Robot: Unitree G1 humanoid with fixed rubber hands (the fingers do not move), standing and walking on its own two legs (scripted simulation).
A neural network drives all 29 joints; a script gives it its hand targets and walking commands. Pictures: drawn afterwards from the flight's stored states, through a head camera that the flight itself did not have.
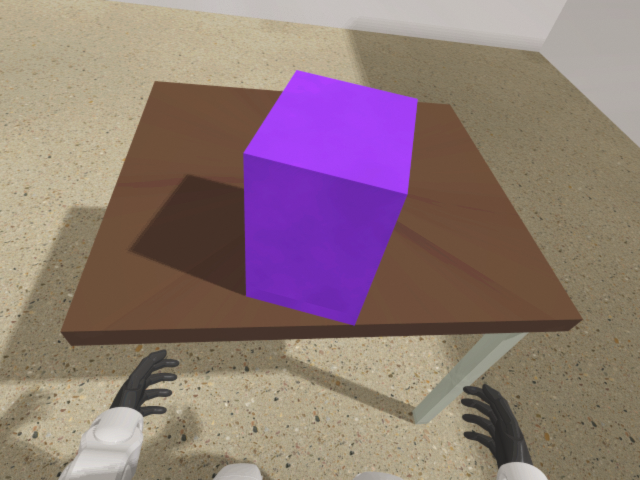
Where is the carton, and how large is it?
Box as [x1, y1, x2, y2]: [243, 70, 417, 325]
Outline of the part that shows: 296,70 243,153 246,295 354,325 407,193 417,99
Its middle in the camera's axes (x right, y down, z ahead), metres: +0.01 -0.06 +0.58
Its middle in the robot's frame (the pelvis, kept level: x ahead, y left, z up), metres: +0.48 +0.01 +0.08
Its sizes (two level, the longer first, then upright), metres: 0.218 0.179 0.275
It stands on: a table, 0.69 m high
